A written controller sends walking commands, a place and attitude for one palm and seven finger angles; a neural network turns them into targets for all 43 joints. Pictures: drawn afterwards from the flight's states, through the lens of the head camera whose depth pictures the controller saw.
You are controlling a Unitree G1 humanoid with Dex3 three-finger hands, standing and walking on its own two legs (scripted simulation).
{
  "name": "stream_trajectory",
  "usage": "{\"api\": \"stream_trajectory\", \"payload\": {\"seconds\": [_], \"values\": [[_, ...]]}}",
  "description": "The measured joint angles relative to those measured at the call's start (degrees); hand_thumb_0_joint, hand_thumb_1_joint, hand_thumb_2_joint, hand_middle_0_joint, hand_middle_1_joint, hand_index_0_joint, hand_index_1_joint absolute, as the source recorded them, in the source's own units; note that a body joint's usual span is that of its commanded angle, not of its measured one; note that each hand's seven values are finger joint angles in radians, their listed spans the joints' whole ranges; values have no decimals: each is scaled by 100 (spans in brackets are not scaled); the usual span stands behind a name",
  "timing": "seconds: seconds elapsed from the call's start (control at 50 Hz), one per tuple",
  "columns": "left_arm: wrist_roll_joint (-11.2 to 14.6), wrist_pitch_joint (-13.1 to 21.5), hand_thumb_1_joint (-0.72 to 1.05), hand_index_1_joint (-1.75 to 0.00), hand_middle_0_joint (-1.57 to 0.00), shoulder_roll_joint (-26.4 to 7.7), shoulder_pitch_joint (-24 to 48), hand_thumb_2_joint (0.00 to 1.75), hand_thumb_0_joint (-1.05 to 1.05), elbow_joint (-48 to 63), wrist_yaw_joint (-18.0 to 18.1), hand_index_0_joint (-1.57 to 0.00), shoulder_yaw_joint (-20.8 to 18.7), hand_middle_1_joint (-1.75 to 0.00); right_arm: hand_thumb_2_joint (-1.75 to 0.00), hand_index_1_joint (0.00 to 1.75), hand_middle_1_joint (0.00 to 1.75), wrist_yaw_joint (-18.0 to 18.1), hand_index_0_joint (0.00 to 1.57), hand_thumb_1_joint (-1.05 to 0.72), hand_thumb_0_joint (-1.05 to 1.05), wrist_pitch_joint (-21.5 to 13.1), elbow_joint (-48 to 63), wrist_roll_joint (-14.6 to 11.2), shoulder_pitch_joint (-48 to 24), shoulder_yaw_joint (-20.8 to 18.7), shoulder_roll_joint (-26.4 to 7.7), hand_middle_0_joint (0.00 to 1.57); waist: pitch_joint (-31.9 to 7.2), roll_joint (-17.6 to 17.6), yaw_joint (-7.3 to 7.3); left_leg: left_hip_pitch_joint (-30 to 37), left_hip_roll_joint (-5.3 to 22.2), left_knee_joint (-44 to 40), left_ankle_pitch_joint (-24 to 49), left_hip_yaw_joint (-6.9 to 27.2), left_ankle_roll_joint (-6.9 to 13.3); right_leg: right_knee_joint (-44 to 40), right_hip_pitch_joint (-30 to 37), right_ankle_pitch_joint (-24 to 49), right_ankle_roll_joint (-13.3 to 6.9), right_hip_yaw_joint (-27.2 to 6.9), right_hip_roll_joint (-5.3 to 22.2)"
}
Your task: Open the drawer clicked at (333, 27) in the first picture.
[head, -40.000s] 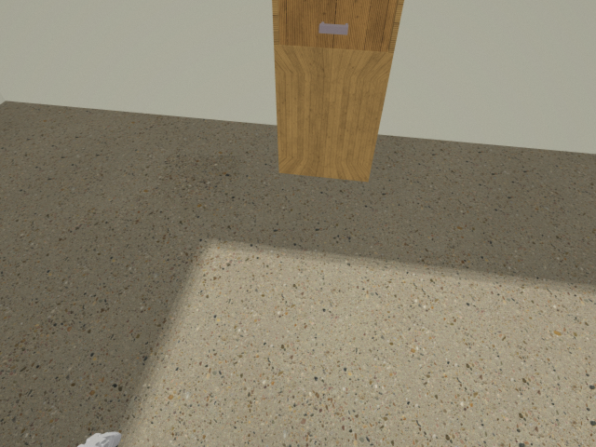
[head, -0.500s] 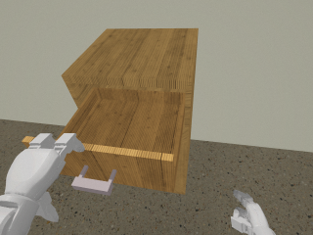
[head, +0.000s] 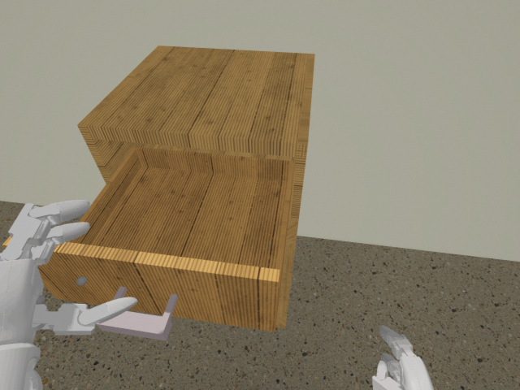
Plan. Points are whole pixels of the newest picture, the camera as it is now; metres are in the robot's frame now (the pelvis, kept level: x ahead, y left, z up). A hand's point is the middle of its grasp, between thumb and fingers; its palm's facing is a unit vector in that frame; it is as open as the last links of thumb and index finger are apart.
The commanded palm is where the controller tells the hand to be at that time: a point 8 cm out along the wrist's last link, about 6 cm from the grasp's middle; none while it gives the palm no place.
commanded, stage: draw the hand back to the body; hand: left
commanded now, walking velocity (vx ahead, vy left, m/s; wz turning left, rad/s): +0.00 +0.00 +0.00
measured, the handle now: (140, 310) +0.23 +0.23 -0.01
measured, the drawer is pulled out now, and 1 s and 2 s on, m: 0.28 0.28 0.28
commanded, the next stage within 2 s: step back with the hand held close in 0.62 s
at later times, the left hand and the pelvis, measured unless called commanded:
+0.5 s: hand (80, 283) +0.19 +0.23 +0.16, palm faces +0.39 -0.82 -0.42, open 8.0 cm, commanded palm +0.14 +0.27 +0.18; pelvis +0.01 -0.01 +0.00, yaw +1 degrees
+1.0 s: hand (86, 281) +0.19 +0.23 +0.15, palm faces +0.29 -0.82 -0.49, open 7.4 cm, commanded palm +0.13 +0.28 +0.18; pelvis -0.01 +0.00 +0.00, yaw -1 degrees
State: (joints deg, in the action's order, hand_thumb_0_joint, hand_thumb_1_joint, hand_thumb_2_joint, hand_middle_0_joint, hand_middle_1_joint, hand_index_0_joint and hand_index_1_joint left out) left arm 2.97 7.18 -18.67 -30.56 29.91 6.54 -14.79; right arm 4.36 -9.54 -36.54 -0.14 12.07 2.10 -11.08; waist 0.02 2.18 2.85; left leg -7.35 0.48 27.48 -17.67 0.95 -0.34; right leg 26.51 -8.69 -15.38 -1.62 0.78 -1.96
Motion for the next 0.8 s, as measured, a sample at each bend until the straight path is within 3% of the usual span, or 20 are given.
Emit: {"api": "stream_trajectory", "payload": {"seconds": [0.22, 0.52, 0.74, 0.8], "values": [[40, -58, 25, -72, -26, -50, -266, 62, 0, -7, -38, -26, -97, -72, -90, 30, 30, -2, 20, -90, 1, 94, 6, -55, -169, -168, -110, 20, -86, 114, 9, -81, -8, -46, -16, -4, -1, -8, -97, -39, 6, -1, 9], [48, -157, 75, -39, -22, -2, -210, 84, 1, -126, -15, -22, -110, -39, -90, 30, 30, -4, 20, -90, 1, 157, 57, -58, -214, -115, -59, 20, -132, 181, 67, -66, 12, -68, -17, 69, -52, 16, -80, -89, -46, 76, -7], [57, -138, 88, -31, -21, -9, -200, 90, 1, -200, -28, -21, -121, -31, -90, 30, 30, -2, 20, -90, 1, 192, 28, -68, -168, -144, -86, 20, -107, 212, 39, -67, 56, -79, 6, 79, -95, 12, -87, -68, -92, 91, -49], [40, 63, 88, -30, -21, -54, -179, 90, 1, -208, -60, -21, -325, -31, -90, 30, 30, -34, 20, -90, 1, 286, 146, -85, -149, -131, -146, 20, -132, 248, -17, -247, 99, 35, -20, 92, -69, -20, -201, -20, -106, 106, -95]]}}
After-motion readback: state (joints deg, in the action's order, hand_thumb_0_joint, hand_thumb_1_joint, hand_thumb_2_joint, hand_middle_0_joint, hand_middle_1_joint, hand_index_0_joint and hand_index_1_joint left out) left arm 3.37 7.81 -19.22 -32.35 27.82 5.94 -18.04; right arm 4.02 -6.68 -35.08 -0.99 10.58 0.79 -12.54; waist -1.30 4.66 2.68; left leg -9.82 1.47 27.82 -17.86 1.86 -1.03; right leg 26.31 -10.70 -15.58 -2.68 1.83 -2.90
